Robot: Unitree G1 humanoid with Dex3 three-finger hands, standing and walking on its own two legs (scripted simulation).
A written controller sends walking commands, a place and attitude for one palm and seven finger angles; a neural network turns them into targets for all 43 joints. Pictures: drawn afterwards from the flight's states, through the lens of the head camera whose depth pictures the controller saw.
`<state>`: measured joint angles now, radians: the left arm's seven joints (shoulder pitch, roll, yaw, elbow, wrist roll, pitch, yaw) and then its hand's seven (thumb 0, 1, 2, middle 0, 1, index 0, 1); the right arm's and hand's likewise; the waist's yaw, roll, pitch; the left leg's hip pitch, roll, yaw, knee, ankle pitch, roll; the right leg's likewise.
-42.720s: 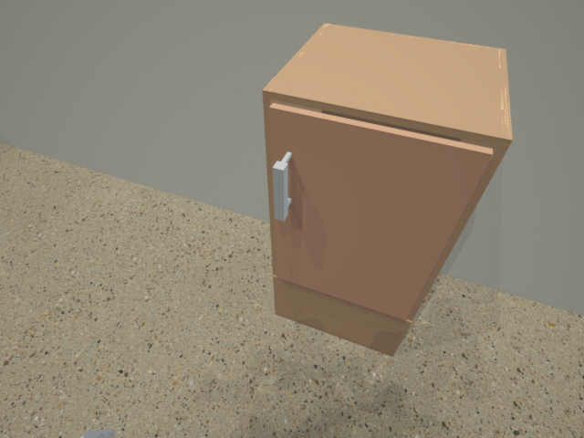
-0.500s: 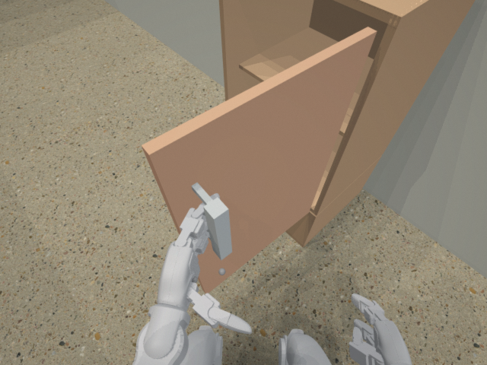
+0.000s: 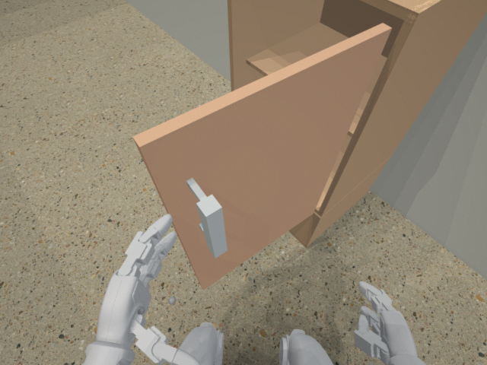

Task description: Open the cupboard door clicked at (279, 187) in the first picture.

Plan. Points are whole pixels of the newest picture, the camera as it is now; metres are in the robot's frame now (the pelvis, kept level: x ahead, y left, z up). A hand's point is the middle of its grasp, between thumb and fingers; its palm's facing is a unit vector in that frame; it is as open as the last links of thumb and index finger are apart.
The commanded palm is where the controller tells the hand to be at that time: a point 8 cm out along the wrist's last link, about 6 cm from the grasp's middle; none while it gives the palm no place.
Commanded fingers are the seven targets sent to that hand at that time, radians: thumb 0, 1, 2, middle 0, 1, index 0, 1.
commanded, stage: slide the hand sideways off the handle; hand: left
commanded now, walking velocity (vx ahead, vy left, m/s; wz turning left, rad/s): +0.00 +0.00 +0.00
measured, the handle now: (206, 219) +0.32 +0.08 +0.06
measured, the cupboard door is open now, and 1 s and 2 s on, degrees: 85 85 85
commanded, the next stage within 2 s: draw the hand back to the body in 0.22 s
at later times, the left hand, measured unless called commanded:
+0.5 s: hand (133, 307) +0.19 +0.15 +0.08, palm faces -0.08 -1.00 -0.04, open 16.3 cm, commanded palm +0.17 +0.21 +0.09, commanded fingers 0.00 -0.50 0.30 -0.15 -0.30 -0.15 -0.30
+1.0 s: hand (45, 291) +0.19 +0.22 +0.16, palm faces +0.17 -0.94 -0.30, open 15.1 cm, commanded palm +0.16 +0.27 +0.19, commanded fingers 0.00 0.03 0.52 -0.17 -0.30 -0.17 -0.30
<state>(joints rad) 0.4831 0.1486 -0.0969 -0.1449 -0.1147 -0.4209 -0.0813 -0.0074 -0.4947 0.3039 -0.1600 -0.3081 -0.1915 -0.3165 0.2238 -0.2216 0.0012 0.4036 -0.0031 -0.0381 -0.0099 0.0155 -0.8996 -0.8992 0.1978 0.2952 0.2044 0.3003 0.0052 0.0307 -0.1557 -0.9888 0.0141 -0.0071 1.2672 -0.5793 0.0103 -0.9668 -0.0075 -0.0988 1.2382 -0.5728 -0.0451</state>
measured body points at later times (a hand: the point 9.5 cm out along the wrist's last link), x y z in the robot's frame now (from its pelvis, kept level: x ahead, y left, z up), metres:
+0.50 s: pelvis -0.01 +0.01 +0.00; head +0.05 +0.01 +0.45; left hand +0.19 +0.21 +0.08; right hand +0.19 -0.22 -0.07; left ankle +0.02 +0.11 -0.63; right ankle +0.02 -0.10 -0.63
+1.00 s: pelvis +0.02 +0.03 +0.07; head +0.02 +0.02 +0.52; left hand +0.17 +0.27 +0.17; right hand +0.20 -0.20 +0.01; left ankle +0.02 +0.11 -0.63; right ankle +0.02 -0.10 -0.63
